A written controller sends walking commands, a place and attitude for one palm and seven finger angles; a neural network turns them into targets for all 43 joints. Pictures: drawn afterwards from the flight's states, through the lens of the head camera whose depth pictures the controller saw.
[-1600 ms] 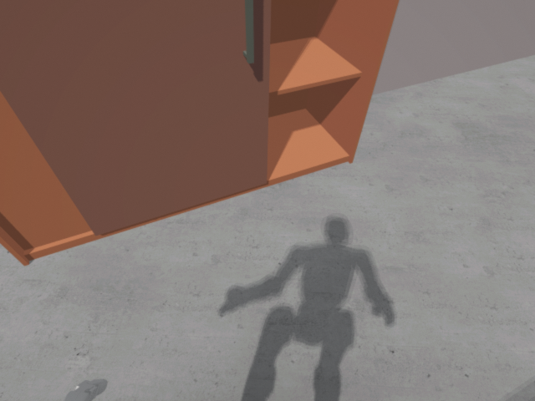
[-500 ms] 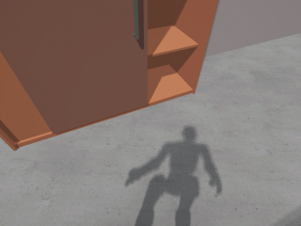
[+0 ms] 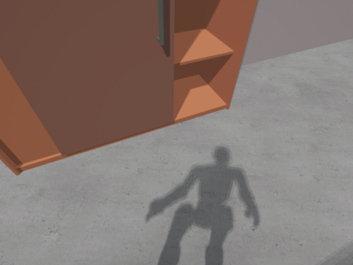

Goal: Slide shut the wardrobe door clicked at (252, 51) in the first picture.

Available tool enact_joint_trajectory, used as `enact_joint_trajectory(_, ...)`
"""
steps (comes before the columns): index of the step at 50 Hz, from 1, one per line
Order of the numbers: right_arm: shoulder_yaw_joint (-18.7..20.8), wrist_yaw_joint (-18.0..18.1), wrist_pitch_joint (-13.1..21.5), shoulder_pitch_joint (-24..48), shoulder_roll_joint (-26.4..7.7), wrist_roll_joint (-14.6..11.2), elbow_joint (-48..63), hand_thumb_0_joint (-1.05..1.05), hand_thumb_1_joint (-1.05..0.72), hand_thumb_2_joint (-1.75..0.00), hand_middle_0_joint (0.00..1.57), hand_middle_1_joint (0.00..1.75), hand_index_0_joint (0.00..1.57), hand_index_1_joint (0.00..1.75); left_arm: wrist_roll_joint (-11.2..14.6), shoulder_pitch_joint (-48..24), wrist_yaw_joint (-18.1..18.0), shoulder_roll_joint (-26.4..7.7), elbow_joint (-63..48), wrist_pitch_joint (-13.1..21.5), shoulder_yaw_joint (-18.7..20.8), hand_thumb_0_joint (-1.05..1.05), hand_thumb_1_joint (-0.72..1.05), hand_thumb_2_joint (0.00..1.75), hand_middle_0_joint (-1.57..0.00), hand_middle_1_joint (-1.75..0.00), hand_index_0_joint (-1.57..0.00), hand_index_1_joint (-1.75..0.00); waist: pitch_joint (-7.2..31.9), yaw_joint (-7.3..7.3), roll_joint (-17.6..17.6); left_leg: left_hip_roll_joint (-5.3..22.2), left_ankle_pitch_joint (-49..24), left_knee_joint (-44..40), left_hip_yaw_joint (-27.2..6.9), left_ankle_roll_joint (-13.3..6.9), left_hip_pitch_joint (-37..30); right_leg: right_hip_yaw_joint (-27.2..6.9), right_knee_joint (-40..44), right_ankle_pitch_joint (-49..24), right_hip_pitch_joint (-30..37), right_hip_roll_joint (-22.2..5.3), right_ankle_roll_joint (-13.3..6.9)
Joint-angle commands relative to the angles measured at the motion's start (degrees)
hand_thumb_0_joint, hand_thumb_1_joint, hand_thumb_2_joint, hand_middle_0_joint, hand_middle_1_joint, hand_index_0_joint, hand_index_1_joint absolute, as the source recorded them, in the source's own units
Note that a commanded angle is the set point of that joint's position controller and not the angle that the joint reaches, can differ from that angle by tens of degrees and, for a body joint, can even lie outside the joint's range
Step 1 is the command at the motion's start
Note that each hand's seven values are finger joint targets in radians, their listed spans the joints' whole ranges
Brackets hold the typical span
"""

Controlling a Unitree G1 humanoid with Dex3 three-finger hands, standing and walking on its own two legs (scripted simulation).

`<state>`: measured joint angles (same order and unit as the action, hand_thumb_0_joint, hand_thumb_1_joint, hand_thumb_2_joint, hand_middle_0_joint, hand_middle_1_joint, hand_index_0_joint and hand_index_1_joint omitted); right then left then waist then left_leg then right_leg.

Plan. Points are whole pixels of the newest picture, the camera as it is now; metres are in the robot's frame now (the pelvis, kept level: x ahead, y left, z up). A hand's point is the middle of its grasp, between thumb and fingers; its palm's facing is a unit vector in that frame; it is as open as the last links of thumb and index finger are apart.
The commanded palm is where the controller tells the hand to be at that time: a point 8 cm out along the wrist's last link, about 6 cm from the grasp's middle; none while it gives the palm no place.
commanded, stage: walk to a spot facing it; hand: left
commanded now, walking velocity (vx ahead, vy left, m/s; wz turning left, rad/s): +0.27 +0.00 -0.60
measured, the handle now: (158, 10) +1.18 +0.16 +0.11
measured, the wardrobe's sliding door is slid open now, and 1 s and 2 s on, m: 0.52 0.52 0.52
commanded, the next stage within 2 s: turn to face it in 1.74 s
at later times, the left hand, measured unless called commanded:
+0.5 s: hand out of the picture +0.11 +0.12 -0.17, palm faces -0.16 -0.96 -0.21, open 7.3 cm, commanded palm none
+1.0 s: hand (143, 179) +0.43 +0.14 -0.19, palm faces -0.41 -0.89 -0.19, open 7.3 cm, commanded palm none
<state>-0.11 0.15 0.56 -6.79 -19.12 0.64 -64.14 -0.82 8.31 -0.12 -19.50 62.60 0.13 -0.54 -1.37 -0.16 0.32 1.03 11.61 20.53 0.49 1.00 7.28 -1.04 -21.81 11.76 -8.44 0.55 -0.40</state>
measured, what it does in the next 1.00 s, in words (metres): walks ahead, turning right: left foot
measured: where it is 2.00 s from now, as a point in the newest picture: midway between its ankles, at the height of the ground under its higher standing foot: (225, 202)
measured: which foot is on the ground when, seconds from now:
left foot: down 0.00-0.32, up 0.34-0.82, down 0.84-1.00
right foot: down 0.00-0.86, up 0.88-1.00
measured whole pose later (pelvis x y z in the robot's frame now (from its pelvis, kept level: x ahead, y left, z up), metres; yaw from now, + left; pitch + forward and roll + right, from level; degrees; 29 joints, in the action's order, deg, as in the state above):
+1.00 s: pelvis +0.33 -0.04 -0.01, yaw -31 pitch -2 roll -1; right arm 1.8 0.3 4.1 -11.1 -8.0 1.3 -54.3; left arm -1.9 19.5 0.7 -13.8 58.4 0.1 5.3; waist -2.2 -2.4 2.7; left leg 4.3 14.8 32.7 11.6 -3.0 16.3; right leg 0.9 -74.7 18.8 -26.2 -1.1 -1.2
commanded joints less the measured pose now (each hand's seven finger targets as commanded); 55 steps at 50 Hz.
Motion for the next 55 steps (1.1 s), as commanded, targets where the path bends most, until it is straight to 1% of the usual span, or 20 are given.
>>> enact_joint_trajectory(1, 1.2, 0.5, 0.1, -2.8, -5.3, 0.6, 2.6, 0.00, -0.90, -0.90, 0.20, 0.30, 0.20, 0.30, -0.1, 2.6, -0.2, -5.2, -2.6, -0.6, 1.6, 0.00, 0.90, 0.90, -0.20, -0.30, -0.20, -0.30, 1.0, 0.13, -0.4, 6.0, 8.7, -0.6, -2.2, -1.5, -0.3, -7.3, 2.9, 9.1, -5.3, -5.3, -1.2)
enact_joint_trajectory(5, 3.1, 0.6, -0.2, -4.9, -8.0, 0.7, 4.8, 0.00, -0.90, -0.90, 0.20, 0.30, 0.20, 0.30, -0.5, 4.1, 1.0, -5.2, -5.8, -1.2, 2.9, 0.00, 0.90, 0.90, -0.20, -0.30, -0.20, -0.30, -5.6, 0.48, -3.2, 9.6, 24.5, -3.3, -6.2, -4.1, 1.9, -6.8, -3.8, 18.8, -15.3, -1.2, -1.9)
enact_joint_trajectory(8, 4.8, 0.9, 1.1, -8.2, -10.0, 0.5, 5.7, 0.00, -0.90, -0.90, 0.20, 0.30, 0.20, 0.30, -0.4, 1.9, 1.7, -1.7, -9.0, -0.5, 3.6, 0.00, 0.90, 0.90, -0.20, -0.30, -0.20, -0.30, -6.0, 2.06, -11.0, 20.5, 20.6, -10.1, -14.5, -10.8, -3.0, 1.6, -23.8, 15.8, -23.7, -0.2, -0.2)
enact_joint_trajectory(11, 5.0, 1.0, 2.1, -9.1, -7.8, 0.7, 6.0, 0.00, -0.90, -0.90, 0.20, 0.30, 0.20, 0.30, -0.4, 0.8, 2.4, 0.1, -10.9, 0.1, 4.1, 0.00, 0.90, 0.90, -0.20, -0.30, -0.20, -0.30, -5.8, 1.73, -8.6, 21.6, 6.3, -6.7, -8.2, -10.9, -4.2, 1.6, -24.8, 17.4, -24.2, -4.5, 0.1)
enact_joint_trajectory(14, 4.9, 1.0, 2.1, -4.9, -6.1, 0.8, 7.0, 0.00, -0.90, -0.90, 0.20, 0.30, 0.20, 0.30, -0.5, 13.6, 2.8, 1.7, -7.1, 0.8, 4.8, 0.00, 0.90, 0.90, -0.20, -0.30, -0.20, -0.30, -0.1, -4.55, -4.2, 15.2, 1.9, 10.4, 4.3, -5.0, 5.3, 6.8, -9.9, 5.7, -1.9, -1.5, -0.4)
enact_joint_trajectory(15, 4.3, 0.5, 1.9, -4.0, -3.5, 0.3, 8.2, 0.00, -0.90, -0.90, 0.20, 0.30, 0.20, 0.30, -0.8, 22.1, 2.1, -2.9, -4.5, 1.5, 5.8, 0.00, 0.90, 0.90, -0.20, -0.30, -0.20, -0.30, 2.8, -8.26, 9.5, 9.4, 6.9, 27.3, 9.6, -1.9, 15.7, -2.2, -1.1, 7.3, 9.2, -5.5, -2.2)
enact_joint_trajectory(16, 3.1, -0.1, 2.3, -1.9, 1.1, 0.1, 11.7, 0.00, -0.90, -0.90, 0.20, 0.30, 0.20, 0.30, -0.7, 27.4, 0.9, -9.1, -3.2, 2.4, 7.1, 0.00, 0.90, 0.90, -0.20, -0.30, -0.20, -0.30, 1.9, -9.01, 25.5, 1.7, 23.1, 45.0, 10.2, 1.1, 32.9, -30.7, 8.0, 5.1, 14.5, -20.4, -8.3)
enact_joint_trajectory(17, 3.5, 0.0, 2.7, 0.7, -0.7, 0.4, 13.1, 0.00, -0.90, -0.90, 0.20, 0.30, 0.20, 0.30, 0.2, 28.4, -0.1, -8.5, -3.5, 2.4, 7.1, 0.00, 0.90, 0.90, -0.20, -0.30, -0.20, -0.30, 2.1, -8.86, 17.8, 3.2, 21.1, 49.7, 2.5, 0.1, 35.6, -35.3, 9.4, 0.9, 14.9, -22.3, -11.5)
enact_joint_trajectory(21, 4.0, -0.4, 2.6, 0.4, 1.3, 0.7, 10.9, 0.00, -0.90, -0.90, 0.20, 0.30, 0.20, 0.30, -0.1, 18.6, -0.4, -1.4, -6.3, 3.5, 5.2, 0.00, 0.90, 0.90, -0.20, -0.30, -0.20, -0.30, -3.6, -3.10, 1.2, 7.5, 6.3, 48.9, 0.4, 1.0, 31.9, -22.2, 8.3, -5.8, 2.6, -16.7, -11.3)
enact_joint_trajectory(25, 4.4, -0.8, 1.4, -2.0, 3.4, 0.7, 10.6, 0.00, -0.90, -0.90, 0.20, 0.30, 0.20, 0.30, -0.4, 19.8, -0.5, -0.2, -5.1, 4.5, 5.0, 0.00, 0.90, 0.90, -0.20, -0.30, -0.20, -0.30, -2.1, -0.88, 2.3, 6.9, 1.2, 46.3, 1.1, 2.6, 33.1, -15.5, 8.0, -14.9, 3.6, -13.2, -10.1)
enact_joint_trajectory(33, 4.1, -1.5, 1.8, 8.0, 4.9, 0.4, 16.3, 0.00, -0.90, -0.90, 0.20, 0.30, 0.20, 0.30, -0.6, 22.7, -1.4, 1.7, -4.0, 4.8, 4.8, 0.00, 0.90, 0.90, -0.20, -0.30, -0.20, -0.30, -5.0, -3.16, 5.5, 6.0, -3.4, 34.7, 2.3, 2.7, 36.6, -15.0, 7.7, -21.3, 6.9, -11.5, -10.1)
enact_joint_trajectory(37, 3.7, -1.6, 2.6, 10.3, 5.7, 0.0, 18.0, 0.00, -0.90, -0.90, 0.20, 0.30, 0.20, 0.30, -0.9, 21.7, -1.9, 0.6, -4.3, 4.3, 5.1, 0.00, 0.90, 0.90, -0.20, -0.30, -0.20, -0.30, -5.1, -3.60, 7.5, 3.4, -0.3, 21.7, 3.9, 1.1, 26.4, -14.5, 4.8, -29.7, 6.2, -11.2, -8.8)
enact_joint_trajectory(40, 4.7, -0.1, 3.5, -6.1, 2.6, 0.2, 13.4, 0.00, -0.90, -0.90, 0.20, 0.30, 0.20, 0.30, -0.5, 17.6, -1.8, -1.2, -5.3, 4.3, 6.1, 0.00, 0.90, 0.90, -0.20, -0.30, -0.20, -0.30, 2.8, 3.87, 6.3, -0.1, -3.4, 10.6, 4.8, -1.0, 1.6, -12.1, -10.9, -38.2, 0.3, -7.9, -6.3)
enact_joint_trajectory(41, 5.7, 0.7, 3.7, -15.9, -1.7, 0.6, 10.7, 0.00, -0.90, -0.90, 0.20, 0.30, 0.20, 0.30, 0.0, 17.5, -1.4, 0.3, -6.0, 4.4, 6.2, 0.00, 0.90, 0.90, -0.20, -0.30, -0.20, -0.30, 9.2, 7.38, 2.3, 5.2, -5.9, 10.0, 0.7, -1.9, -13.4, -10.1, -22.6, -26.8, -6.8, -4.8, -4.8)
enact_joint_trajectory(42, 7.3, 1.0, 3.9, -21.9, -8.6, 1.5, 9.4, 0.00, -0.90, -0.90, 0.20, 0.30, 0.20, 0.30, 1.0, 21.2, -0.4, 4.0, -6.7, 4.1, 6.2, 0.00, 0.90, 0.90, -0.20, -0.30, -0.20, -0.30, 16.6, 7.48, -16.0, 24.1, -8.4, 6.8, -22.1, -8.0, -25.3, -1.7, -43.7, 10.1, -20.2, 4.0, -1.6)
enact_joint_trajectory(43, 6.6, 0.9, 3.5, -21.6, -8.4, 0.8, 9.6, 0.00, -0.90, -0.90, 0.20, 0.30, 0.20, 0.30, 0.7, 19.6, -0.4, 4.0, -7.5, 4.3, 5.8, 0.00, 0.90, 0.90, -0.20, -0.30, -0.20, -0.30, 16.2, 6.10, -15.6, 30.3, -5.2, -2.1, -32.5, -11.3, -20.6, -4.1, -55.6, 20.5, -25.0, 3.3, -1.8)
enact_joint_trajectory(44, 6.0, 0.5, 3.2, -15.7, -5.5, 0.5, 11.1, 0.00, -0.90, -0.90, 0.20, 0.30, 0.20, 0.30, 0.2, 17.6, -0.2, 3.1, -8.0, 3.9, 6.1, 0.00, 0.90, 0.90, -0.20, -0.30, -0.20, -0.30, 8.1, 3.64, -9.5, 29.4, 6.8, -5.6, -27.8, -12.3, -10.9, -3.7, -58.3, 17.3, -26.4, -1.2, -2.2)
enact_joint_trajectory(47, 3.7, 0.8, 4.2, -7.8, 3.5, 0.7, 11.9, 0.00, -0.90, -0.90, 0.20, 0.30, 0.20, 0.30, -1.1, 13.5, 1.5, 4.9, -8.0, 1.6, 6.2, 0.00, 0.90, 0.90, -0.20, -0.30, -0.20, -0.30, -4.5, -0.72, -9.3, 21.7, 12.2, -10.3, -12.4, -6.4, 8.9, -1.5, -57.0, 6.0, -25.2, -5.8, -0.9)
enact_joint_trajectory(49, 3.4, 1.1, 4.9, -8.5, 4.7, 0.7, 11.0, 0.00, -0.90, -0.90, 0.20, 0.30, 0.20, 0.30, -1.3, 14.6, 2.0, 7.1, -7.9, -0.1, 6.0, 0.00, 0.90, 0.90, -0.20, -0.30, -0.20, -0.30, -4.2, -2.22, -7.8, 18.4, 4.6, -9.8, -2.6, -5.1, 11.6, -0.1, -53.9, 2.4, -23.8, -6.2, -0.2)
enact_joint_trajectory(55, 3.8, 1.3, 5.7, -13.7, 4.3, 0.1, 9.2, 0.00, -0.90, -0.90, 0.20, 0.30, 0.20, 0.30, -1.4, 8.9, 2.6, 6.7, -10.2, -1.7, 6.4, 0.00, 0.90, 0.90, -0.20, -0.30, -0.20, -0.30, -3.7, -1.78, -5.0, 18.0, -0.8, -11.8, 5.4, -4.8, 3.6, 0.2, -51.0, -7.3, -33.9, -7.8, 1.7)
